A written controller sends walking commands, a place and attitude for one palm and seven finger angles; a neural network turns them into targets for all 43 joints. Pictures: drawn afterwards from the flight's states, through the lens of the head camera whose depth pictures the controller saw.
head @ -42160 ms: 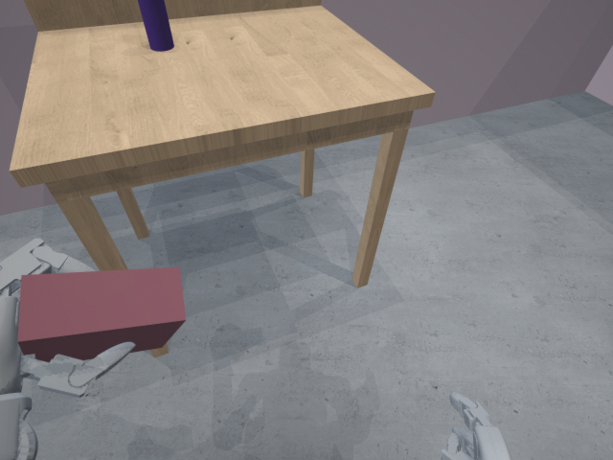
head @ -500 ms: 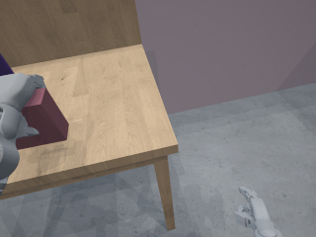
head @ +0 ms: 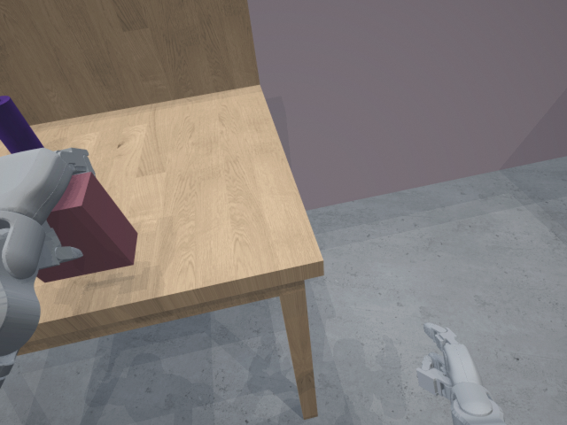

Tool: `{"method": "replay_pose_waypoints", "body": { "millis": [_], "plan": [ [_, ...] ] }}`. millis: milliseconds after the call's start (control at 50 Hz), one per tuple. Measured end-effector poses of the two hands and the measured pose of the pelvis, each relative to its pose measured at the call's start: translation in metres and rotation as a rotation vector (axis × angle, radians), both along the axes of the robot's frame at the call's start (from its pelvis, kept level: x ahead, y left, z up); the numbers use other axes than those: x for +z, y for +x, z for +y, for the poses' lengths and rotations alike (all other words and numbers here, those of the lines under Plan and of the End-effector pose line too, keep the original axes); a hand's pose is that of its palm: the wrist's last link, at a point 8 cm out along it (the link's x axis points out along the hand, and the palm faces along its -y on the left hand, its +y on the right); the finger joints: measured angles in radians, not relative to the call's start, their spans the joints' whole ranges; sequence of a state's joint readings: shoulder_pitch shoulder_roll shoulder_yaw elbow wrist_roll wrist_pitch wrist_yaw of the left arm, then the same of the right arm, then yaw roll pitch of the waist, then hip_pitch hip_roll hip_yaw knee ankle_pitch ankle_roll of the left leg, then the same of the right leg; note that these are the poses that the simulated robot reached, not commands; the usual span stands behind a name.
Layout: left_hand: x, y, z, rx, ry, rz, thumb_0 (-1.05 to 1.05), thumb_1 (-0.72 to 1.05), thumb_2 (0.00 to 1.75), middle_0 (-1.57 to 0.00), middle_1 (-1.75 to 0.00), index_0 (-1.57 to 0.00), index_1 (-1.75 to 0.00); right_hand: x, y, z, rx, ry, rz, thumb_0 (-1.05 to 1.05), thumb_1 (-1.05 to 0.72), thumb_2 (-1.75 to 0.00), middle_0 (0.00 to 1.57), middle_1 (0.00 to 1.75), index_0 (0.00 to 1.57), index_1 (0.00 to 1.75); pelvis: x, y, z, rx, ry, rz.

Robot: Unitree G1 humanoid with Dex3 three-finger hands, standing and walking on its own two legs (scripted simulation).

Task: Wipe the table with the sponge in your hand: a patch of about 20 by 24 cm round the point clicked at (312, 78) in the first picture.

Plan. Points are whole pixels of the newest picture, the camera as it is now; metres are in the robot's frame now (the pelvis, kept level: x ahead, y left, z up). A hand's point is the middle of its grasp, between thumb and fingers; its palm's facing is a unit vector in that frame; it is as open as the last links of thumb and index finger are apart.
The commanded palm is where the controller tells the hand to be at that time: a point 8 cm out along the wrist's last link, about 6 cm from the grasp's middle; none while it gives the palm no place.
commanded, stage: bring the sponge back beside the body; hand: left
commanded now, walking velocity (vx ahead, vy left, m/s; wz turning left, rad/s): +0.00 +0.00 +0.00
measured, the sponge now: (76, 240) +0.24 +0.32 +0.18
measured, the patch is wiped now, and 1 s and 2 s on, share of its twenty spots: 1.00 1.00 1.00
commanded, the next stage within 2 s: step back with the hand held close in 1.04 s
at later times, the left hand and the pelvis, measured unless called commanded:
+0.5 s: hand (56, 231) +0.21 +0.29 +0.23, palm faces +0.24 -0.03 -0.97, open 9.7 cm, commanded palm +0.16 +0.31 +0.30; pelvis +0.00 +0.01 +0.00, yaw -1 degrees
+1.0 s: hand (44, 238) +0.20 +0.29 +0.24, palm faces +0.33 -0.04 -0.94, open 9.7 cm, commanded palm +0.14 +0.30 +0.30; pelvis -0.01 +0.00 +0.00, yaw -2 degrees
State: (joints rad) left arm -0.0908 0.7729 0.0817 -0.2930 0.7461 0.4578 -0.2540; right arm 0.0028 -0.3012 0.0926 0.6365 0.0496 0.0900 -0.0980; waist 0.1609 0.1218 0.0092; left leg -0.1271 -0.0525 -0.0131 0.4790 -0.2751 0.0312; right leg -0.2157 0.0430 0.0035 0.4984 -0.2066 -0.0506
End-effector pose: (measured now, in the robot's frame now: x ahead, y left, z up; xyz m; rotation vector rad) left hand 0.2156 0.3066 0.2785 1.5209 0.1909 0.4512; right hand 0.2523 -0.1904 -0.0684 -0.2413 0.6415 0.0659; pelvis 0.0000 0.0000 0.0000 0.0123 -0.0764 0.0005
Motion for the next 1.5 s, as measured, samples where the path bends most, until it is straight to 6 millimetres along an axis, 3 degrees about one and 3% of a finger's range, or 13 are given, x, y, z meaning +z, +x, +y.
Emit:
{"method": "replay_pose_waypoints", "body": {
  "millis": [120,280,480,740,1180,1200,1260,1340,1400,1500],
  "plan": [
    [0.001,-0.008,-0.009,-0.043,0.013,-0.016,-0.01,-0.52,1.1,-0.77,-1.38,-0.8,-1.39,0.005,0.005,0.008,0.015,0.002,-0.017,0.01,-0.91,-0.9,0.2,0.3,0.2,0.3,0.0,0.0,0.002,-0.001,-0.001,-0.009],
    [0.008,-0.015,-0.008,-0.031,0.001,-0.068,-0.01,-0.52,1.1,-0.77,-1.38,-0.8,-1.39,0.009,0.005,0.016,0.03,0.018,-0.022,0.01,-0.91,-0.9,0.2,0.3,0.2,0.3,0.001,-0.001,0.003,-0.009,-0.001,-0.012],
    [-0.002,-0.031,-0.016,-0.062,-0.031,-0.066,-0.01,-0.52,1.1,-0.77,-1.38,-0.8,-1.39,0.009,0.002,0.016,0.029,0.014,-0.021,0.01,-0.91,-0.9,0.21,0.3,0.2,0.3,0.0,-0.002,0.005,-0.018,-0.002,-0.02],
    [0.008,-0.051,-0.021,-0.07,-0.036,-0.157,-0.01,-0.52,1.1,-0.77,-1.38,-0.8,-1.39,0.015,0.0,0.021,0.033,0.03,-0.044,0.01,-0.91,-0.9,0.2,0.3,0.2,0.3,0.0,-0.007,0.006,-0.023,-0.002,-0.038],
    [-0.001,-0.052,-0.024,-0.046,-0.058,-0.158,-0.01,-0.51,1.1,-0.77,-1.38,-0.8,-1.39,0.015,-0.013,0.01,0.02,0.022,-0.048,0.01,-0.91,-0.9,0.21,0.3,0.2,0.3,0.0,-0.016,0.001,-0.026,0.0,-0.048],
    [-0.004,-0.05,-0.024,-0.102,-0.209,-0.2,-0.01,-0.51,1.1,-0.77,-1.38,-0.8,-1.39,0.016,-0.014,0.01,0.016,0.034,-0.055,0.01,-0.91,-0.9,0.2,0.3,0.2,0.3,-0.001,-0.017,0.001,-0.015,-0.006,-0.038],
    [-0.022,-0.039,-0.029,-0.305,-0.6,-0.353,-0.01,-0.51,1.1,-0.77,-1.38,-0.8,-1.39,0.019,-0.028,0.004,0.0,0.044,-0.072,0.01,-0.91,-0.9,0.2,0.3,0.2,0.3,-0.002,-0.017,0.0,0.002,-0.016,0.014],
    [-0.038,-0.035,-0.046,-0.507,-0.817,-0.501,-0.02,-0.51,1.1,-0.77,-1.38,-0.8,-1.39,0.012,-0.064,-0.015,-0.084,-0.021,0.0,0.01,-0.91,-0.9,0.21,0.3,0.21,0.3,-0.006,-0.016,0.0,-0.003,-0.018,0.05],
    [-0.027,-0.042,-0.054,-0.623,-0.812,-0.594,-0.02,-0.51,1.1,-0.77,-1.38,-0.8,-1.38,0.0,-0.095,-0.035,-0.172,-0.067,0.087,0.01,-0.91,-0.9,0.21,0.3,0.21,0.3,-0.007,-0.013,0.002,-0.015,-0.003,0.065],
    [0.011,-0.051,-0.054,-0.711,-0.656,-0.768,-0.02,-0.52,1.1,-0.77,-1.38,-0.8,-1.38,-0.028,-0.14,-0.058,-0.258,-0.084,0.237,0.01,-0.91,-0.9,0.2,0.3,0.2,0.3,-0.008,-0.007,0.001,-0.021,0.004,0.093]
  ]
}}
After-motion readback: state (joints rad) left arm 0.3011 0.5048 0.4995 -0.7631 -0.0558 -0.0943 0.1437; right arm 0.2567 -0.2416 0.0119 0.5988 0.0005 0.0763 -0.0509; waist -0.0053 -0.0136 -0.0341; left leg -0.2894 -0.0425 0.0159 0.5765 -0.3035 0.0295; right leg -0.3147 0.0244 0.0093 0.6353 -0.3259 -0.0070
